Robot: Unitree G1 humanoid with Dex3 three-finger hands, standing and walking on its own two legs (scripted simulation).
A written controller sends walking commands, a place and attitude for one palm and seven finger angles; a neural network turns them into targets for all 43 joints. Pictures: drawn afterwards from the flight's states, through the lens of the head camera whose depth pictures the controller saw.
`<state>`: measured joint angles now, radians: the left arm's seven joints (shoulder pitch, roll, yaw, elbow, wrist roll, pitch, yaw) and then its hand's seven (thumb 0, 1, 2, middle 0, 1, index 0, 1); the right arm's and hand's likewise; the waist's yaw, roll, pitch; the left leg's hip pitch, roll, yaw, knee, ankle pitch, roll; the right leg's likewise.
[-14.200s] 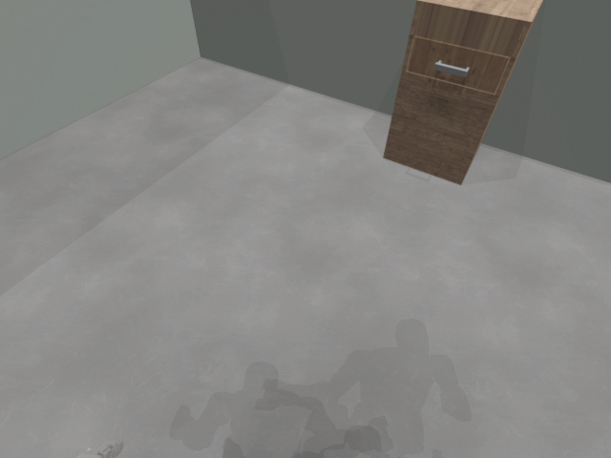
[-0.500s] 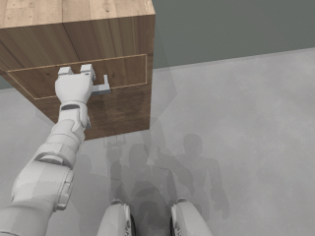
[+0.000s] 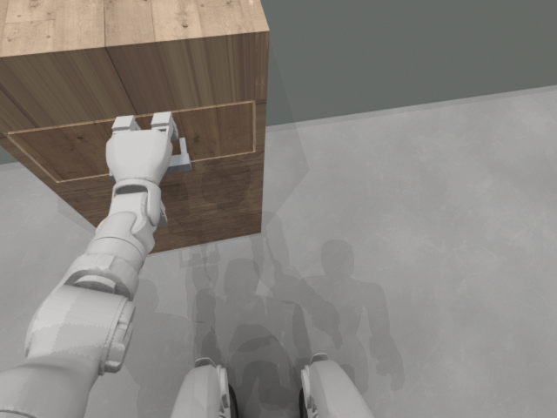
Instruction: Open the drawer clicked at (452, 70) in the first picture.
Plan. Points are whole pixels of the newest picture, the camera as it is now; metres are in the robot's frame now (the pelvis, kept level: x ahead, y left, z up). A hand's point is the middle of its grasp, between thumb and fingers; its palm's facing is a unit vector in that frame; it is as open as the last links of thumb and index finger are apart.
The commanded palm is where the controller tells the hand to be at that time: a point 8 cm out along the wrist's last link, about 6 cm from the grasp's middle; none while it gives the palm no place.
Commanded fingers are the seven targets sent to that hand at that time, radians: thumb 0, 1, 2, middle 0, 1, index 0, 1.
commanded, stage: move the hooked fingers above the handle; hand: left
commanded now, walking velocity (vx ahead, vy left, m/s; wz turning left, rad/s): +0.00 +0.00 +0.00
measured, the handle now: (150, 157) +0.56 +0.18 -0.09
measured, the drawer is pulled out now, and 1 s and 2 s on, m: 0.00 0.00 0.00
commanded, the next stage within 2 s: lower the fingers behind the handle in 1.26 s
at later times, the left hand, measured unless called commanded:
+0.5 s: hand (159, 160) +0.51 +0.15 -0.03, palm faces +0.03 -0.05 -1.00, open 13.8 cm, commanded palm +0.49 +0.16 +0.02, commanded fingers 0.00 -0.50 0.30 -0.30 -1.20 -0.30 -1.20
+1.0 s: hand (163, 153) +0.52 +0.14 -0.02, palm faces +0.07 -0.01 -1.00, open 13.9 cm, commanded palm +0.49 +0.16 +0.02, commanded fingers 0.00 -0.50 0.30 -0.30 -1.20 -0.30 -1.20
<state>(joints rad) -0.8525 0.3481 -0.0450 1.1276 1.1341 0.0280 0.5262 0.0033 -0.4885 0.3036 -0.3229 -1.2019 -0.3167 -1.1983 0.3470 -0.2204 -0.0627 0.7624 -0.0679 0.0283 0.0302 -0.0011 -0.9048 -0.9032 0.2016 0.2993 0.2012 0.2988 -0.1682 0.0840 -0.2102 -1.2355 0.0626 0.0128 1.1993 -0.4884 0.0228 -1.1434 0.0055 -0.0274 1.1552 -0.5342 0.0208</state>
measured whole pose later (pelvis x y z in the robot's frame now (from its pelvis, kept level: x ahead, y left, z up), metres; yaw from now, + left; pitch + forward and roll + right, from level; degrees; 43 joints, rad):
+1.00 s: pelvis +0.00 +0.00 +0.00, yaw +0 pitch +30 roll -3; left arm -0.96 0.33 -0.04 1.22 1.16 0.15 0.63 0.00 -0.49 0.30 -0.36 -1.26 -0.31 -1.20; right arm 0.29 -0.24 -0.04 0.74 -0.07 0.05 0.03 0.00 -0.91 -0.90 0.20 0.30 0.20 0.30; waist -0.20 0.08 -0.20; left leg -1.25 0.07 0.01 1.22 -0.49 0.02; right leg -1.17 0.01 -0.02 1.18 -0.54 0.02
